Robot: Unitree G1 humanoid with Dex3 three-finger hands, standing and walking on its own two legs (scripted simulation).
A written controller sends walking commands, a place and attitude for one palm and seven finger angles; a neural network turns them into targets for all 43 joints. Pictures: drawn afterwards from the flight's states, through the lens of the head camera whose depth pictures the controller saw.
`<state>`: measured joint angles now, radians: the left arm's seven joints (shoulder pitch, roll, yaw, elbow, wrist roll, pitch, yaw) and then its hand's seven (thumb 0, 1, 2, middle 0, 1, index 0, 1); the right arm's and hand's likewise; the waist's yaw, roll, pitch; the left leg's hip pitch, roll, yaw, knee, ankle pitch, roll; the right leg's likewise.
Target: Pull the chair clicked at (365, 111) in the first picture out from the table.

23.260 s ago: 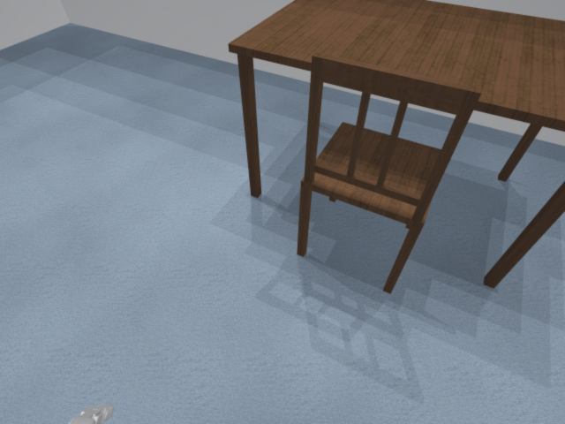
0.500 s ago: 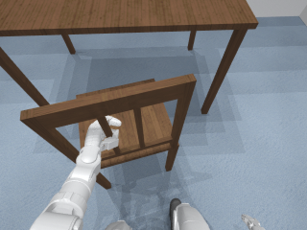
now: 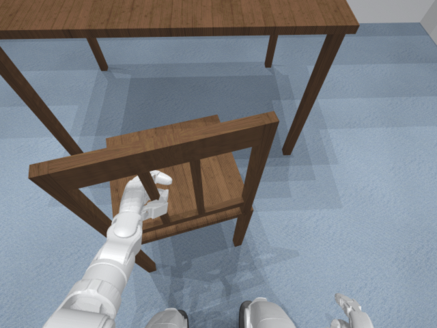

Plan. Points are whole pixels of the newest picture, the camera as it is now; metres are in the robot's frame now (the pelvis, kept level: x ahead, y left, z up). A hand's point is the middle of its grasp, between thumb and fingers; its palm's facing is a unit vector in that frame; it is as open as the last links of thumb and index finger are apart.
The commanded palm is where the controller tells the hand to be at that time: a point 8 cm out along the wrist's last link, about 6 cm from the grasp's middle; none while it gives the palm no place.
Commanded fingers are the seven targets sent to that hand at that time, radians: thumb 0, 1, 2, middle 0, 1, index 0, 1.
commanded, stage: step backward, pulling the chair out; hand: left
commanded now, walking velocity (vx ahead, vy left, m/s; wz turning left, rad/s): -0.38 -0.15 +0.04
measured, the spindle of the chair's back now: (156, 199) +0.37 +0.14 -0.09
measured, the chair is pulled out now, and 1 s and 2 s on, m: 0.31 0.54 0.67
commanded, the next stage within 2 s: stop walking, hand still on the chair in 0.96 s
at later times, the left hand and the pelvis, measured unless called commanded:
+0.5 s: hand (158, 250) +0.25 +0.12 -0.06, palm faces -0.02 -0.98 -0.21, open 5.2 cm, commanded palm +0.24 +0.17 -0.06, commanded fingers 0.00 0.90 0.90 -0.50 -1.45 -0.50 -1.45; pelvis -0.09 -0.02 +0.00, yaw -1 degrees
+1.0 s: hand out of the picture +0.12 +0.11 -0.06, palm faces +0.00 -0.98 -0.21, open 5.2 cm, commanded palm +0.11 +0.16 -0.05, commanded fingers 0.00 0.90 0.90 -0.50 -1.45 -0.50 -1.45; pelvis -0.23 -0.04 +0.00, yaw -1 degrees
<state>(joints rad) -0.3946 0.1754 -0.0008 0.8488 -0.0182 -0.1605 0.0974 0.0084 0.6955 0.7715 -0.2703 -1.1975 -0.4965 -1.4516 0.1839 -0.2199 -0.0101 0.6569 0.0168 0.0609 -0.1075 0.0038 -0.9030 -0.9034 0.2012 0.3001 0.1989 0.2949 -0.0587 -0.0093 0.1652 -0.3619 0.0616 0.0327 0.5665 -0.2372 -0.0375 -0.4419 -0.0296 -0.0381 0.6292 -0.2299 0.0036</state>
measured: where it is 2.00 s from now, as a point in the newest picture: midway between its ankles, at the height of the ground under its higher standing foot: outside the picture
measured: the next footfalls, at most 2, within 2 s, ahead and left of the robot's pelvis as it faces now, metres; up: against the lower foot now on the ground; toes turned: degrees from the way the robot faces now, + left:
right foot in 0.02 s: +0.08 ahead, -0.12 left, +0.00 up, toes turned -3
left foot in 0.28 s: -0.01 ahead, +0.13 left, +0.00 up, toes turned +2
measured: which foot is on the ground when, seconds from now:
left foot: down 0.00-0.12, up 0.14-0.26, down 0.28-0.56, up 0.58-0.72, down 0.74-1.00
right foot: up 0.00-0.00, down 0.02-0.32, up 0.34-0.44, down 0.46-0.76, up 0.78-0.96, down 0.98-1.00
